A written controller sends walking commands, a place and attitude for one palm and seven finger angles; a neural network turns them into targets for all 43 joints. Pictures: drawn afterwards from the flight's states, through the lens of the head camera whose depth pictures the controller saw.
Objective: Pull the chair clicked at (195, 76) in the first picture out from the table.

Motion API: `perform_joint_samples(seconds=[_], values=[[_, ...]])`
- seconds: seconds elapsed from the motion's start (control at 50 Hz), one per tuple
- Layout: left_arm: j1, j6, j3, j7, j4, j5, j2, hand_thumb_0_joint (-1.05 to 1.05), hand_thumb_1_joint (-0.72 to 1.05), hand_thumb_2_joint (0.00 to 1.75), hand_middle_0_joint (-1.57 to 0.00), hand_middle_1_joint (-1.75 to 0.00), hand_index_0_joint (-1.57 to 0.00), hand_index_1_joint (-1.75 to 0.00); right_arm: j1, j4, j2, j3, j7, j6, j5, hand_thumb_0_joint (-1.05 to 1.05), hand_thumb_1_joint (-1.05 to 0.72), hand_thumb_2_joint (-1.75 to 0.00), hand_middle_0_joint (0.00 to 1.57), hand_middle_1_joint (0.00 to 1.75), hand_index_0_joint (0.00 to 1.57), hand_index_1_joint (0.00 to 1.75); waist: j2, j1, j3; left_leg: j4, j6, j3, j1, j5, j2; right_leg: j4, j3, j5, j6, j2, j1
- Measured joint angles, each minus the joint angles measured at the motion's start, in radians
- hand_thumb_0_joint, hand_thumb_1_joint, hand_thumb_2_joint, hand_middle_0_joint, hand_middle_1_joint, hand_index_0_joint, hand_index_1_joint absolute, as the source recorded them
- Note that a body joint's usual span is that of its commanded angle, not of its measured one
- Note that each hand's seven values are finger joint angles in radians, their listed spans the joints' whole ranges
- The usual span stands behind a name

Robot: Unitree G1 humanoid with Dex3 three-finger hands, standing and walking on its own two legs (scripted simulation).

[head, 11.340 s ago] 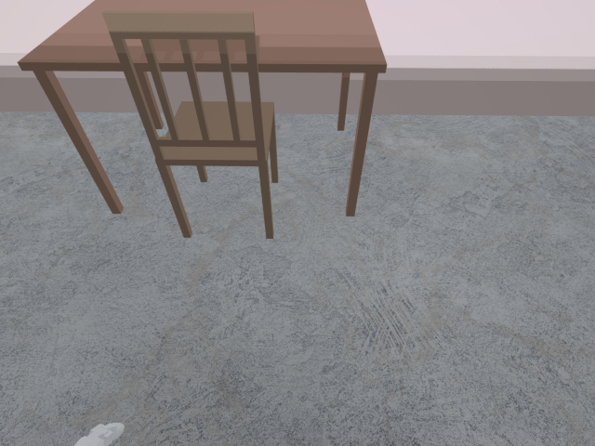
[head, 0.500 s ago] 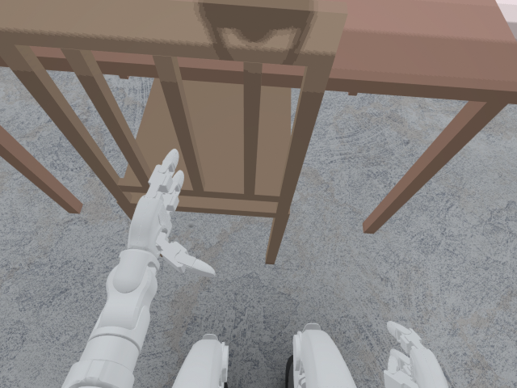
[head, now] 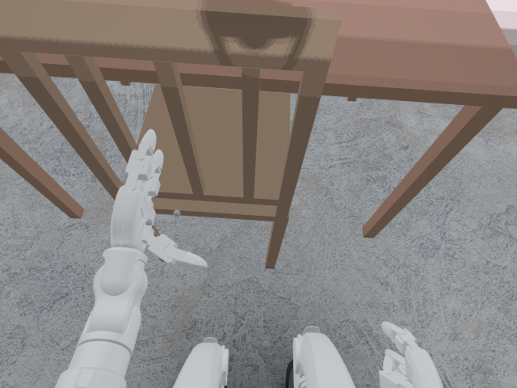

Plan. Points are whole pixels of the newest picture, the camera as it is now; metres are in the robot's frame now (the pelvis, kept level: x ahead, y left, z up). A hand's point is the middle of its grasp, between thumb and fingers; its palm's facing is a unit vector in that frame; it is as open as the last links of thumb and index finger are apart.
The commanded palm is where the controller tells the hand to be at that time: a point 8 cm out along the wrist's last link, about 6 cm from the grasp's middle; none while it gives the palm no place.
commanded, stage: aim the fingers beside a spindle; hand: left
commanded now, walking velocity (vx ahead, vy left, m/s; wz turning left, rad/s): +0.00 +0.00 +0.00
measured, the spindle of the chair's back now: (186, 142) +0.49 +0.13 +0.03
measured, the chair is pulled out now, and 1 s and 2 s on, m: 0.00 0.00 0.00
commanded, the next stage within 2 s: push the fingers through the gap in 1.94 s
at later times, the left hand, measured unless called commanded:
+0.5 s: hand (182, 229) +0.35 +0.12 +0.00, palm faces -0.10 -0.99 -0.03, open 17.0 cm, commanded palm +0.33 +0.18 +0.02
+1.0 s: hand (181, 216) +0.36 +0.12 +0.04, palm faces -0.06 -1.00 -0.05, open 16.9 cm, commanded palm +0.34 +0.17 +0.02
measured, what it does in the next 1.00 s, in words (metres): stands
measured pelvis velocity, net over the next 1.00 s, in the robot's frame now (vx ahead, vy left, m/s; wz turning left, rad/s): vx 0.00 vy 0.00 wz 0.00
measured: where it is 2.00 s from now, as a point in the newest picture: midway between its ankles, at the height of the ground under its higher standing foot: outside the picture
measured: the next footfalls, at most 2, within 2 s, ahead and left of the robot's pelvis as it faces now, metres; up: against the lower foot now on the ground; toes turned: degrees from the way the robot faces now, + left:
none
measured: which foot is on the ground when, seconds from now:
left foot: down 0.00-1.00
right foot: down 0.00-1.00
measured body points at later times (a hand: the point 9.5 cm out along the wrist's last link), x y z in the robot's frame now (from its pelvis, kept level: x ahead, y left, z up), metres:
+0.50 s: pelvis -0.01 +0.00 +0.00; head +0.11 +0.00 +0.43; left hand +0.35 +0.18 +0.01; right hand +0.14 -0.25 -0.11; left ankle -0.01 +0.11 -0.62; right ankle +0.05 -0.13 -0.62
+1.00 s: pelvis +0.00 +0.00 +0.00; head +0.11 +0.00 +0.44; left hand +0.35 +0.17 +0.04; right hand +0.14 -0.25 -0.11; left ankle -0.01 +0.11 -0.62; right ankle +0.05 -0.13 -0.62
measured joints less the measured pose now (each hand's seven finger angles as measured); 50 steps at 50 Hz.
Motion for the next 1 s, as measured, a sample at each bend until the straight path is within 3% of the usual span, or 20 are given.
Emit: perform_joint_samples(seconds=[0.08,0.16,0.26,0.34,0.44,0.52,0.6,0.68,0.78,0.86,1.0], values=[[-0.058,0.057,0.022,-0.034,0.101,-0.021,0.027,-0.01,-0.50,0.30,-0.06,-0.08,-0.06,-0.08,0.003,-0.006,-0.007,0.008,0.011,0.021,0.015,0.01,-0.91,-0.90,0.20,0.30,0.21,0.30,0.006,0.007,-0.010,0.004,-0.002,-0.002,-0.008,0.001,0.001,0.003,-0.002,0.001,-0.003,0.001,-0.007],[-0.005,0.118,-0.005,-0.081,0.110,-0.052,0.008,-0.01,-0.50,0.30,-0.05,-0.08,-0.05,-0.08,0.015,-0.025,-0.013,0.006,0.005,0.026,0.026,0.01,-0.91,-0.90,0.20,0.30,0.21,0.30,0.011,0.008,-0.008,-0.010,0.000,0.002,-0.004,0.007,0.003,-0.011,0.001,0.009,-0.002,0.003,-0.005],[0.096,0.055,-0.038,-0.048,-0.033,-0.043,-0.024,-0.01,-0.50,0.30,-0.06,-0.08,-0.06,-0.08,0.020,-0.022,-0.008,-0.005,-0.010,0.000,0.011,0.01,-0.91,-0.90,0.20,0.30,0.21,0.30,0.006,0.005,0.006,-0.022,-0.001,0.004,0.016,0.011,0.003,-0.021,0.003,0.011,-0.001,0.003,0.014],[0.056,-0.008,-0.021,-0.008,-0.035,-0.012,-0.011,-0.01,-0.50,0.30,-0.06,-0.08,-0.06,-0.08,0.015,0.002,-0.008,-0.001,-0.004,-0.006,0.003,0.01,-0.91,-0.90,0.20,0.30,0.21,0.30,0.002,0.008,-0.007,-0.014,-0.003,-0.003,0.015,0.008,0.000,-0.011,-0.003,0.006,-0.003,0.000,0.016],[-0.046,0.052,0.005,-0.040,0.121,-0.015,0.017,-0.01,-0.50,0.30,-0.06,-0.08,-0.06,-0.08,0.005,-0.001,-0.015,0.011,0.007,0.015,0.016,0.01,-0.91,-0.90,0.20,0.30,0.21,0.30,0.003,0.006,-0.013,0.006,-0.006,-0.008,-0.009,0.006,0.001,0.006,-0.007,0.004,-0.008,0.000,-0.007],[-0.003,0.104,0.003,-0.077,0.105,-0.044,0.007,-0.01,-0.50,0.30,-0.06,-0.08,-0.05,-0.08,0.007,-0.024,-0.014,0.005,-0.001,0.016,0.020,0.01,-0.91,-0.90,0.20,0.30,0.21,0.30,0.006,-0.002,-0.001,0.002,-0.004,0.000,-0.013,0.009,0.005,0.002,0.000,0.010,-0.006,0.005,-0.015],[0.089,0.052,-0.011,-0.053,-0.033,-0.051,-0.010,-0.01,-0.50,0.30,-0.06,-0.08,-0.06,-0.08,0.018,-0.023,-0.008,-0.005,-0.009,-0.002,0.011,0.01,-0.91,-0.90,0.20,0.30,0.21,0.30,0.008,0.002,0.007,-0.017,-0.003,0.006,0.012,0.012,0.006,-0.016,0.005,0.015,-0.003,0.007,0.008],[0.055,-0.005,-0.010,-0.023,-0.023,-0.030,-0.003,-0.01,-0.50,0.30,-0.06,-0.08,-0.06,-0.08,0.023,0.004,-0.012,0.003,-0.005,-0.009,0.006,0.01,-0.91,-0.90,0.20,0.30,0.21,0.30,0.008,0.013,-0.009,-0.017,-0.003,-0.003,0.015,0.012,0.001,-0.015,-0.003,0.010,-0.003,0.001,0.016],[-0.052,0.056,-0.013,-0.045,0.129,-0.020,0.008,-0.01,-0.50,0.30,-0.06,-0.08,-0.05,-0.08,0.010,0.003,-0.017,0.012,0.004,0.007,0.016,0.01,-0.91,-0.90,0.20,0.30,0.21,0.30,0.005,0.008,-0.013,0.009,-0.005,-0.011,-0.017,0.007,-0.003,0.007,-0.010,0.004,-0.006,-0.003,-0.012],[-0.020,0.096,-0.029,-0.061,0.102,-0.028,-0.010,-0.01,-0.50,0.30,-0.06,-0.08,-0.05,-0.08,0.005,-0.019,-0.013,0.003,-0.003,0.010,0.015,0.01,-0.91,-0.90,0.20,0.30,0.21,0.30,0.008,-0.003,0.003,0.009,-0.002,-0.003,-0.023,0.006,0.002,0.006,-0.002,0.008,-0.004,0.002,-0.021],[0.017,0.014,-0.007,0.003,-0.007,-0.009,-0.010,-0.01,-0.50,0.30,-0.06,-0.08,-0.06,-0.08,0.015,-0.005,-0.004,0.001,-0.003,0.003,0.001,0.01,-0.91,-0.90,0.20,0.30,0.21,0.30,0.006,0.001,-0.002,-0.011,-0.002,0.006,0.003,0.006,0.003,-0.006,0.006,0.006,-0.002,0.003,-0.002]])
